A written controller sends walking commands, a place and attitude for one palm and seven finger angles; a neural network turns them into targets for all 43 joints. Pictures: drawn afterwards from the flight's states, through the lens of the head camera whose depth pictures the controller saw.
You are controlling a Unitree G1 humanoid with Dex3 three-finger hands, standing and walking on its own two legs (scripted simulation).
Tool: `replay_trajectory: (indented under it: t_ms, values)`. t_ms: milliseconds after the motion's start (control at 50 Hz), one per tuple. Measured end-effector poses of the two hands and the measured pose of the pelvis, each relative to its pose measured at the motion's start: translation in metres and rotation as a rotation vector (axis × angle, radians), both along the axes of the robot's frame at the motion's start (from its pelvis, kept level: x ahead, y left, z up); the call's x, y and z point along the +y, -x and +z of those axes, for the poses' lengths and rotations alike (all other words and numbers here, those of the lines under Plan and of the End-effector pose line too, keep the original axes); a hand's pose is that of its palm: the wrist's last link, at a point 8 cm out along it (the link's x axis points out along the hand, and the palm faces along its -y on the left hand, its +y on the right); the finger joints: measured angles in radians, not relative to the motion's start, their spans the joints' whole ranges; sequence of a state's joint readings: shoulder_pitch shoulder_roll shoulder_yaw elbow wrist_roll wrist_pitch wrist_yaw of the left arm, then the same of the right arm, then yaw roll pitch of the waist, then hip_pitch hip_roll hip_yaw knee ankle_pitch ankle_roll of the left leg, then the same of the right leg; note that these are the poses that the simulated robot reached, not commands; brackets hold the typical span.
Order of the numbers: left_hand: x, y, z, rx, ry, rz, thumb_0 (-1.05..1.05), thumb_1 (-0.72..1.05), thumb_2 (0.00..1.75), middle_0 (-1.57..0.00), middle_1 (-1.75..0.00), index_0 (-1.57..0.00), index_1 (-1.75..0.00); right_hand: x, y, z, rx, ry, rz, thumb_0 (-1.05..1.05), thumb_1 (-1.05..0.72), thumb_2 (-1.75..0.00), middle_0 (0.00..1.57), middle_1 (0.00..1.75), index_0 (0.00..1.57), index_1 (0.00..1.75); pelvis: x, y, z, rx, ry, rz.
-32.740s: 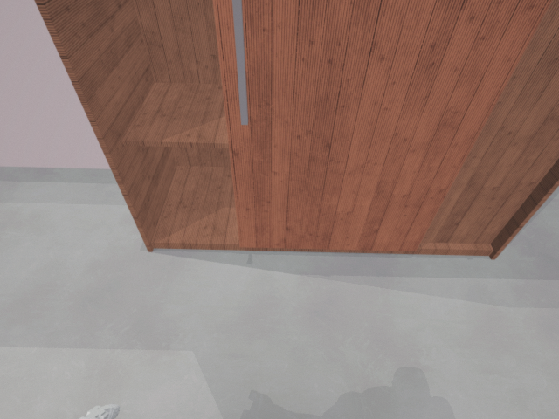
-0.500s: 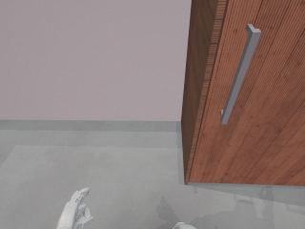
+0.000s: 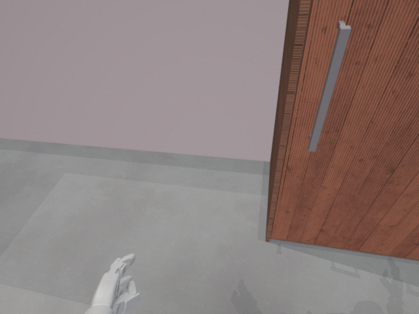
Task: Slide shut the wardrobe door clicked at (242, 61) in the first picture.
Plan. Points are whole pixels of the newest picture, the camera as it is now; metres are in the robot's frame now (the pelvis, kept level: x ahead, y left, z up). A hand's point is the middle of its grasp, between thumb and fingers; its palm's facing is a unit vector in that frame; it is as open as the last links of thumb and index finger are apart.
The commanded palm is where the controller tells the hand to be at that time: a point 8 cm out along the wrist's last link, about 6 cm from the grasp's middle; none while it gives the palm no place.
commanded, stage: stop stepping back and stand still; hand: right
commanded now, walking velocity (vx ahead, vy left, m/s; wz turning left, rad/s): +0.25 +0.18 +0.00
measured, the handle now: (324, 95) +0.57 -0.26 +0.12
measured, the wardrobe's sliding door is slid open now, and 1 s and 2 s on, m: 0.00 0.00 0.00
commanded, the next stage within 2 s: let the arm hang, fingers relaxed in 1.40 s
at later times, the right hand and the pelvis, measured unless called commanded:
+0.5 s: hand out of the picture +0.06 -0.37 +0.18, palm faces +0.56 +0.80 -0.22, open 7.4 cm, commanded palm -0.01 -0.40 +0.19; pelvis -0.13 -0.09 -0.01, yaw -4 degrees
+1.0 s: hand out of the picture +0.07 -0.37 +0.17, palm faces +0.51 +0.79 -0.33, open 7.4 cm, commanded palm +0.00 -0.41 +0.19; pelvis -0.12 -0.10 +0.00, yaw -4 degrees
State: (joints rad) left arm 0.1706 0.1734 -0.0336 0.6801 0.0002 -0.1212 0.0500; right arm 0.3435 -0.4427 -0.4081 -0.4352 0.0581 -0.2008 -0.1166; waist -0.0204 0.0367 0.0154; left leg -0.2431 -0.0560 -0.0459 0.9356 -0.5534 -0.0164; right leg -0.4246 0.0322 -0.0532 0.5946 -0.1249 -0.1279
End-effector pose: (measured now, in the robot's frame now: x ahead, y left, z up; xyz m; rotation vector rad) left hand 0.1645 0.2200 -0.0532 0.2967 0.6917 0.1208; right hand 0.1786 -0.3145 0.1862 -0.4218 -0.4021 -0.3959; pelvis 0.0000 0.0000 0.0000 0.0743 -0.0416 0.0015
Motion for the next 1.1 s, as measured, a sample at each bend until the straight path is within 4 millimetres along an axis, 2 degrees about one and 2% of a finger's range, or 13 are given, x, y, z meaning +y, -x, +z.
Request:
replay_trajectory:
  t_ms: [80, 180, 220, 300, 400, 480, 560, 620, 720, 820, 920, 1000, 1100]
  values:
    - [-0.004, 0.043, 0.023, -0.021, -0.009, 0.030, 0.02, 0.91, 0.90, -0.20, -0.30, -0.20, -0.30, 0.001, 0.015, 0.004, 0.027, -0.028, 0.059, 0.02, -0.89, -0.90, 0.21, 0.31, 0.21, 0.31, -0.008, 0.026, 0.013, -0.024, -0.019, 0.001]
    - [-0.006, 0.090, 0.038, 0.010, -0.031, 0.062, 0.02, 0.91, 0.90, -0.20, -0.30, -0.20, -0.30, 0.001, 0.076, 0.027, 0.072, 0.051, 0.095, 0.02, -0.89, -0.90, 0.21, 0.31, 0.21, 0.31, -0.020, 0.052, 0.030, 0.001, -0.043, -0.016]
    - [-0.007, 0.103, 0.032, 0.030, -0.039, 0.055, 0.02, 0.91, 0.90, -0.20, -0.30, -0.20, -0.30, -0.008, 0.105, 0.036, 0.091, 0.116, 0.060, 0.02, -0.89, -0.90, 0.21, 0.31, 0.21, 0.31, -0.026, 0.064, 0.028, 0.018, -0.035, -0.044]
    - [-0.009, 0.123, -0.003, 0.084, -0.063, 0.038, 0.01, 0.91, 0.90, -0.20, -0.30, -0.20, -0.30, -0.033, 0.154, 0.031, 0.026, 0.185, -0.044, 0.01, -0.89, -0.90, 0.21, 0.31, 0.21, 0.31, -0.040, 0.099, -0.001, 0.036, 0.030, 0.004]
    - [-0.041, 0.149, -0.010, 0.124, -0.064, 0.038, 0.02, 0.91, 0.90, -0.20, -0.30, -0.20, -0.30, -0.082, 0.166, 0.008, -0.093, -0.031, -0.180, 0.01, -0.89, -0.90, 0.21, 0.31, 0.21, 0.31, -0.061, 0.111, -0.002, 0.024, 0.036, -0.067]
    - [-0.074, 0.154, -0.019, 0.042, -0.038, 0.033, 0.02, 0.91, 0.90, -0.20, -0.30, -0.20, -0.30, -0.091, 0.163, -0.010, -0.077, -0.103, -0.147, 0.02, -0.90, -0.90, 0.20, 0.30, 0.20, 0.30, -0.087, 0.130, -0.013, 0.003, 0.040, -0.080]
    - [-0.114, 0.170, -0.012, 0.054, 0.077, 0.005, 0.02, 0.91, 0.90, -0.20, -0.30, -0.20, -0.30, -0.083, 0.167, 0.012, -0.019, 0.036, -0.043, 0.02, -0.90, -0.90, 0.20, 0.30, 0.20, 0.30, -0.087, 0.142, 0.003, -0.011, 0.040, -0.066]
    - [-0.130, 0.179, -0.009, 0.100, 0.127, -0.029, 0.02, 0.91, 0.90, -0.20, -0.30, -0.20, -0.30, -0.074, 0.177, 0.039, -0.025, 0.131, -0.003, 0.02, -0.89, -0.90, 0.21, 0.31, 0.21, 0.30, -0.088, 0.144, 0.014, 0.003, 0.014, -0.058]
    - [-0.127, 0.175, -0.024, 0.147, 0.159, -0.029, 0.02, 0.90, 0.90, -0.21, -0.30, -0.21, -0.30, -0.078, 0.185, 0.051, 0.068, 0.228, -0.075, 0.01, -0.89, -0.90, 0.21, 0.31, 0.21, 0.31, -0.086, 0.135, 0.015, 0.034, 0.005, -0.051]
    - [-0.099, 0.157, -0.045, 0.171, 0.106, -0.027, 0.02, 0.90, 0.90, -0.21, -0.30, -0.21, -0.30, -0.094, 0.180, 0.010, 0.189, 0.117, -0.196, 0.01, -0.89, -0.90, 0.21, 0.31, 0.21, 0.31, -0.088, 0.132, 0.002, 0.029, 0.031, -0.066]
    - [-0.077, 0.136, -0.025, 0.115, -0.006, -0.003, 0.02, 0.91, 0.90, -0.20, -0.30, -0.20, -0.30, -0.094, 0.169, -0.020, 0.186, -0.041, -0.184, 0.02, -0.89, -0.90, 0.21, 0.31, 0.21, 0.31, -0.097, 0.120, 0.001, 0.008, 0.047, -0.081]
    - [-0.076, 0.115, -0.006, 0.034, -0.066, 0.009, 0.02, 0.91, 0.90, -0.20, -0.30, -0.20, -0.30, -0.091, 0.154, -0.007, 0.057, -0.005, -0.100, 0.02, -0.89, -0.90, 0.21, 0.31, 0.21, 0.31, -0.101, 0.115, -0.004, -0.005, 0.062, -0.074]
    - [-0.096, 0.096, 0.008, -0.028, -0.001, -0.039, 0.02, 0.91, 0.90, -0.20, -0.30, -0.20, -0.30, -0.090, 0.141, 0.035, -0.006, 0.146, -0.083, 0.02, -0.89, -0.90, 0.21, 0.31, 0.21, 0.31, -0.098, 0.111, 0.009, 0.025, 0.047, -0.089]
